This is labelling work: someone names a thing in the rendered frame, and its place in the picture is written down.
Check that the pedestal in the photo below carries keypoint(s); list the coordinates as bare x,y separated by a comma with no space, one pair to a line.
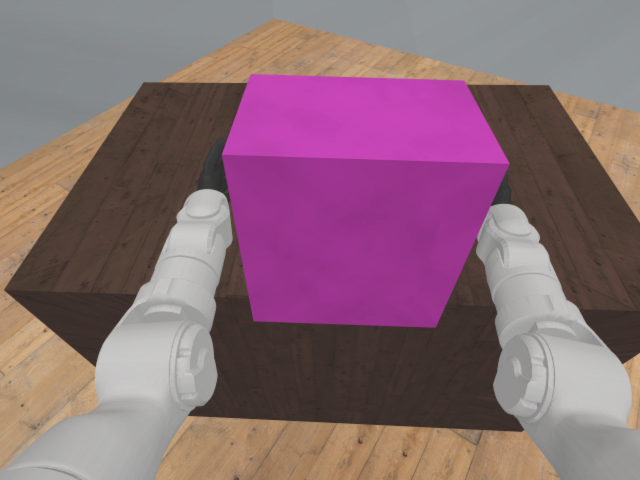
102,245

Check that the robot left forearm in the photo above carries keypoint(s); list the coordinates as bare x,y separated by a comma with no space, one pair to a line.
189,267

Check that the robot left hand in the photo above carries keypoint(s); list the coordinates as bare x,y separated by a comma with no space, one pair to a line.
211,177

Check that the robot left upper arm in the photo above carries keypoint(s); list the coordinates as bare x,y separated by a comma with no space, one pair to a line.
150,376

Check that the robot right upper arm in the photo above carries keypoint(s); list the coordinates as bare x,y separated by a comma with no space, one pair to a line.
572,399

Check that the robot right hand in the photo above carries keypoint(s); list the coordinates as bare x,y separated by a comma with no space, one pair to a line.
503,195

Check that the robot right forearm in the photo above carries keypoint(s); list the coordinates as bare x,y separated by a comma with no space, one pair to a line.
523,284

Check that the carton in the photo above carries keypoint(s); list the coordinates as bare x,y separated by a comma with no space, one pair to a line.
357,200

